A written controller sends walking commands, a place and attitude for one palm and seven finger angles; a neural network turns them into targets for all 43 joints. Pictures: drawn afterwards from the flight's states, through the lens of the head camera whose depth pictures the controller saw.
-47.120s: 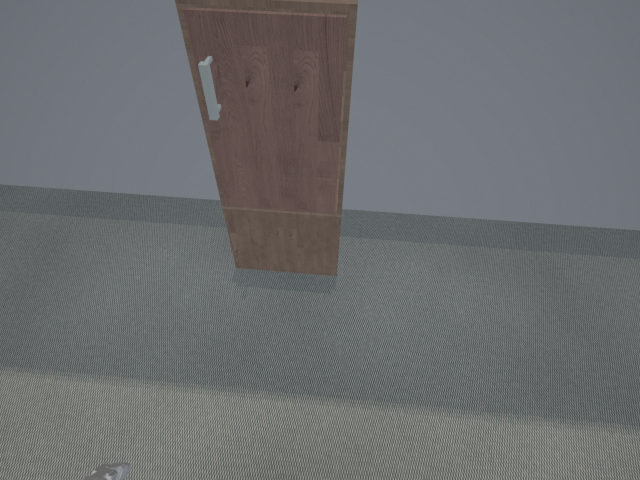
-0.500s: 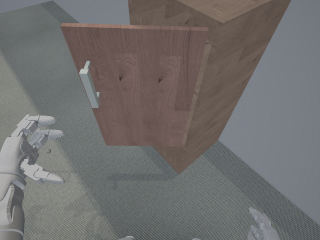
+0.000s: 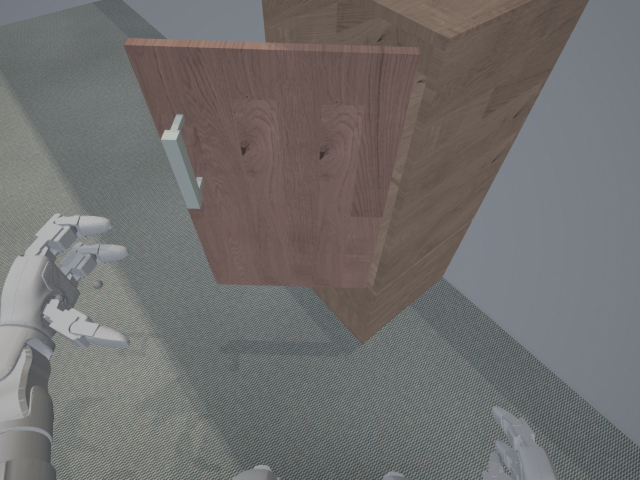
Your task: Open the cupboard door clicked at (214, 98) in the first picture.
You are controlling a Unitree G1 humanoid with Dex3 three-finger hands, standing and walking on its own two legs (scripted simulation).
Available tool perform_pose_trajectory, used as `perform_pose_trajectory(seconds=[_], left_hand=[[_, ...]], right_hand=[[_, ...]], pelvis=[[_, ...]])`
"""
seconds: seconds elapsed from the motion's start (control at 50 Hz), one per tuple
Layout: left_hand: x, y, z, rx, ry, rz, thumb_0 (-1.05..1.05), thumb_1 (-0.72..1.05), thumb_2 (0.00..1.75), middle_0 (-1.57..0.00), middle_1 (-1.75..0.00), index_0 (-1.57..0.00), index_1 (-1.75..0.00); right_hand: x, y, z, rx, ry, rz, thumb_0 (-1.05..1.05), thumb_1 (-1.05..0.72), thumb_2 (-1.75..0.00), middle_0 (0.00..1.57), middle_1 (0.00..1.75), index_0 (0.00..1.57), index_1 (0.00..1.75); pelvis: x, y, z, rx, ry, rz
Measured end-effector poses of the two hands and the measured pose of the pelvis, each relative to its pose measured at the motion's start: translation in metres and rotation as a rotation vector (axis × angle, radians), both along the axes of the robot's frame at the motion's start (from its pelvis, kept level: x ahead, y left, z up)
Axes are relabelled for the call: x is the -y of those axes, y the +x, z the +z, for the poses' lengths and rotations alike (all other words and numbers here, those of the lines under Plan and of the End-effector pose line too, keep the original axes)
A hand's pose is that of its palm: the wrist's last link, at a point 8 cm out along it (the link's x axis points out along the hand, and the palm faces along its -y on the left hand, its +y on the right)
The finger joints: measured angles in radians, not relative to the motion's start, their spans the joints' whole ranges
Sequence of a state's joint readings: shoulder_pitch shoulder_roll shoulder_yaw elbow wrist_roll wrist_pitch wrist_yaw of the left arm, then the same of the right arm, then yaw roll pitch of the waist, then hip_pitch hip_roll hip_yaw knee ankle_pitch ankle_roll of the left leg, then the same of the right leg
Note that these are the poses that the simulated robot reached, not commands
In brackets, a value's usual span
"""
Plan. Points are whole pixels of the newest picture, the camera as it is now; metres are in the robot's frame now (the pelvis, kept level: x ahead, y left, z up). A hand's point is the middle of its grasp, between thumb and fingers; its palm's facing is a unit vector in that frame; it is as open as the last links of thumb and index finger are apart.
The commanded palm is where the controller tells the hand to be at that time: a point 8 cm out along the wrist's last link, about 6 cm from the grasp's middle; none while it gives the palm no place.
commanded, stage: move the hooked fingers beside the handle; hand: left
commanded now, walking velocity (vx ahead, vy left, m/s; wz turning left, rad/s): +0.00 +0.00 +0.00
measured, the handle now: (187, 163) +0.54 +0.24 +0.05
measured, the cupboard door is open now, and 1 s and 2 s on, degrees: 49 49 48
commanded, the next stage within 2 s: none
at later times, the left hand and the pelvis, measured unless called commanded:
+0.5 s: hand (115, 237) +0.38 +0.29 +0.07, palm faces +0.06 -1.00 -0.01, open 13.9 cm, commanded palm +0.36 +0.34 +0.07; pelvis +0.00 +0.01 -0.01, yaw -1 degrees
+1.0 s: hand (137, 201) +0.44 +0.28 +0.07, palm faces +0.03 -1.00 -0.01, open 13.9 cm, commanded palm +0.42 +0.33 +0.06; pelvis +0.00 +0.02 -0.01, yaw -2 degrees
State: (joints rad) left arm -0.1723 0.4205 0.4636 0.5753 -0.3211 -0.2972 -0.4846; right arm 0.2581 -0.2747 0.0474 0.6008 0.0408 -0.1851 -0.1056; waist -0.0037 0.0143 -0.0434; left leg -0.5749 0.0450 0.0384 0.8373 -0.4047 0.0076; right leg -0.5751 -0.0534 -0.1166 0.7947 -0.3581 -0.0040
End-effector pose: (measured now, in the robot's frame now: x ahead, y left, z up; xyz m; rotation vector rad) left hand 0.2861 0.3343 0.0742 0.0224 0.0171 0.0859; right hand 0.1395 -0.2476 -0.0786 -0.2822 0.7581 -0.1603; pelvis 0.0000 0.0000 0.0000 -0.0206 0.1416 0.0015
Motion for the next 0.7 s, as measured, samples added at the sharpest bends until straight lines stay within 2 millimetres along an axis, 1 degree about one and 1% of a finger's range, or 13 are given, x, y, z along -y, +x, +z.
perform_pose_trajectory(seconds=[0.08, 0.2, 0.34, 0.42, 0.54, 0.7], left_hand=[[0.0, 0.016, 0.001, 0.007, 0.004, -0.018, -0.01, -0.5, 0.29, -0.3, -1.2, -0.3, -1.2], [0.002, 0.038, 0.005, 0.015, 0.001, -0.051, -0.01, -0.5, 0.3, -0.3, -1.2, -0.3, -1.2], [0.0, 0.054, -0.004, -0.018, -0.007, -0.041, -0.01, -0.49, 0.3, -0.3, -1.2, -0.3, -1.2], [-0.004, 0.062, -0.005, -0.004, 0.0, -0.032, -0.01, -0.49, 0.3, -0.3, -1.2, -0.3, -1.2], [-0.01, 0.08, -0.005, 0.006, -0.011, -0.036, -0.01, -0.5, 0.3, -0.3, -1.2, -0.3, -1.2], [-0.002, 0.1, -0.002, 0.014, -0.014, -0.082, -0.01, -0.5, 0.3, -0.3, -1.2, -0.3, -1.2]], right_hand=[[0.006, -0.008, -0.003, -0.029, -0.018, -0.015, 0.01, -0.9, -0.9, 0.2, 0.3, 0.2, 0.3], [0.013, -0.026, -0.005, -0.075, -0.028, -0.058, 0.01, -0.9, -0.9, 0.2, 0.3, 0.2, 0.3], [0.015, -0.046, -0.009, -0.144, -0.03, -0.092, 0.01, -0.9, -0.9, 0.2, 0.3, 0.2, 0.3], [0.014, -0.056, -0.012, -0.186, -0.035, -0.103, 0.01, -0.9, -0.9, 0.2, 0.3, 0.2, 0.3], [0.011, -0.065, -0.016, -0.237, -0.044, -0.116, 0.01, -0.9, -0.9, 0.2, 0.3, 0.2, 0.3], [0.006, -0.07, -0.019, -0.267, -0.035, -0.133, 0.01, -0.9, -0.9, 0.2, 0.3, 0.2, 0.3]], pelvis=[[0.0, -0.001, -0.001, -0.011, -0.003, -0.001], [-0.001, 0.001, -0.002, -0.029, -0.003, -0.012], [-0.004, 0.003, -0.003, -0.049, -0.002, -0.023], [-0.006, 0.003, -0.004, -0.059, -0.004, -0.026], [-0.009, 0.003, -0.006, -0.077, -0.011, -0.023], [-0.016, 0.005, -0.008, -0.1, -0.013, -0.031]])
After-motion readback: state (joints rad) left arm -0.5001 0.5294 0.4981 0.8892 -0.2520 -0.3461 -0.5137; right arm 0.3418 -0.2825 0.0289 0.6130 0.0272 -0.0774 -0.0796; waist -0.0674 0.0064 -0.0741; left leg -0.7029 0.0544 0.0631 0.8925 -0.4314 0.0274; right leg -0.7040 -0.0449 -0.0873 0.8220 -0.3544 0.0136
